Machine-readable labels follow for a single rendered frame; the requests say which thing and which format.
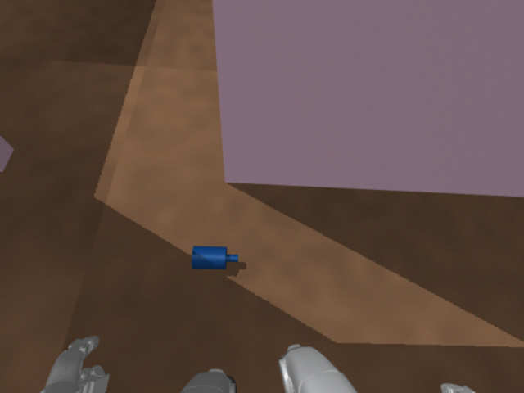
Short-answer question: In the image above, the bottle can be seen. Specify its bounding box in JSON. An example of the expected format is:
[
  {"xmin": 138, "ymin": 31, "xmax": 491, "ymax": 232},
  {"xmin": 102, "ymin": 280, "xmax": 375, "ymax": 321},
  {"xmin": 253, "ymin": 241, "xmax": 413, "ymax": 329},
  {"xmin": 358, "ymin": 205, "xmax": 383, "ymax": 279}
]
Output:
[{"xmin": 192, "ymin": 246, "xmax": 238, "ymax": 269}]

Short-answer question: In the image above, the left robot hand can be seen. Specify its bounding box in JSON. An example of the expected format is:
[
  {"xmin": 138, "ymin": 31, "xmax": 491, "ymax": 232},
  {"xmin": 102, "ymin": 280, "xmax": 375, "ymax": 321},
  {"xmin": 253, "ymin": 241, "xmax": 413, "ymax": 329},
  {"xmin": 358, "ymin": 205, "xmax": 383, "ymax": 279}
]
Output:
[{"xmin": 45, "ymin": 336, "xmax": 110, "ymax": 393}]

